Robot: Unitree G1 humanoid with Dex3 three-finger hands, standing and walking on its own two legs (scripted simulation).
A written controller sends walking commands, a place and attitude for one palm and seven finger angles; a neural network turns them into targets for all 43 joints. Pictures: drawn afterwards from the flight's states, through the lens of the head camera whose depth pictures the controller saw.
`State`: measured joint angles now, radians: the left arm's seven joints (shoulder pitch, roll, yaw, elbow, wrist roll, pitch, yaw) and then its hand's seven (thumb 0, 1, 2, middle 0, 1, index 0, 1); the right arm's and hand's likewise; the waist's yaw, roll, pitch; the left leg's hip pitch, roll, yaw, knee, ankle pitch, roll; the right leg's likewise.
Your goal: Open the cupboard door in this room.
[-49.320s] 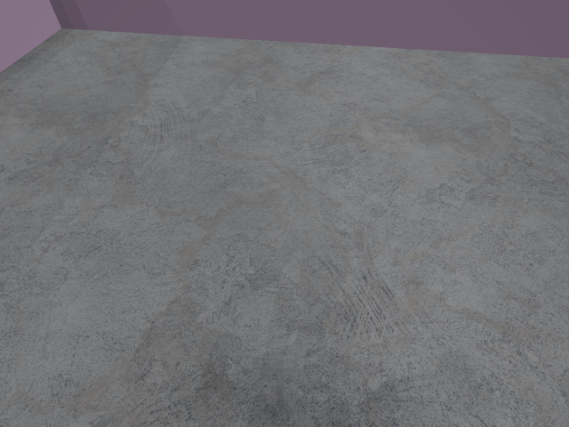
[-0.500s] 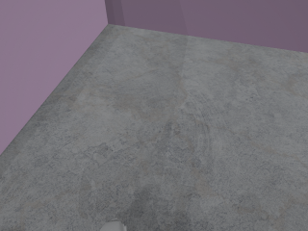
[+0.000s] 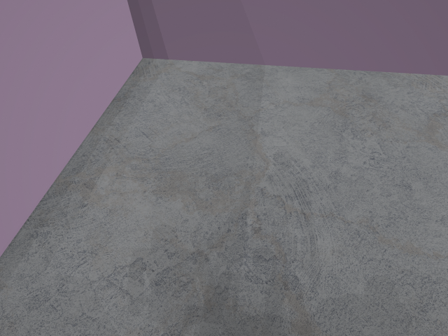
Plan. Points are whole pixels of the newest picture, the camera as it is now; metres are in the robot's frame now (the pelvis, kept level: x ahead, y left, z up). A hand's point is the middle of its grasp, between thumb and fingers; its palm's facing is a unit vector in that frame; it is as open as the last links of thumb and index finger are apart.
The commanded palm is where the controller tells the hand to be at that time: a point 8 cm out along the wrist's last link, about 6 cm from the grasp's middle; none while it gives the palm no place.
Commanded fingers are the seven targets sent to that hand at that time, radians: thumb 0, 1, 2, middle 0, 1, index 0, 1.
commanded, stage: turn to face it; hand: left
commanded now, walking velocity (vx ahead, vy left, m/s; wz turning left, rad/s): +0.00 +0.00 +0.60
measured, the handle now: out of the picture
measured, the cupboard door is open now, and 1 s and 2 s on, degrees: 49 49 49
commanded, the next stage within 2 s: none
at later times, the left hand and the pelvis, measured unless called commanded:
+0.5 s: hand (139, 323) +0.18 +0.20 -0.16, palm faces +0.30 -0.93 -0.23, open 7.4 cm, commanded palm none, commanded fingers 0.00 0.90 0.90 -0.20 -0.30 -0.20 -0.30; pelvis +0.12 -0.02 +0.00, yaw +16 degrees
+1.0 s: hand out of the picture +0.13 +0.18 -0.17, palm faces +0.58 -0.78 -0.26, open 7.4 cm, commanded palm none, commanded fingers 0.00 0.90 0.90 -0.20 -0.30 -0.20 -0.30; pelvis +0.19 -0.05 +0.00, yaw +35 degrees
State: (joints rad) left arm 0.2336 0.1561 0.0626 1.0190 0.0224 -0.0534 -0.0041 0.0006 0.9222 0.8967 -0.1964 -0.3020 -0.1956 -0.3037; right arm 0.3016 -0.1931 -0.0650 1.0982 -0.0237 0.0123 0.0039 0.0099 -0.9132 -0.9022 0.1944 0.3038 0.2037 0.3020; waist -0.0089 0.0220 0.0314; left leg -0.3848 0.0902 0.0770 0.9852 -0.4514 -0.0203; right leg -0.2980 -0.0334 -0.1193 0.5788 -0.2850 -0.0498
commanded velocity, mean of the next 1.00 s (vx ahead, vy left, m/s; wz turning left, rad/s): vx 0.00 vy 0.00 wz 0.60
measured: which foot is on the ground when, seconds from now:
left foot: up 0.00-0.22, down 0.24-0.52, up 0.54-0.78, down 0.80-1.00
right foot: down 0.00-0.24, up 0.26-0.52, down 0.54-0.80, up 0.82-1.00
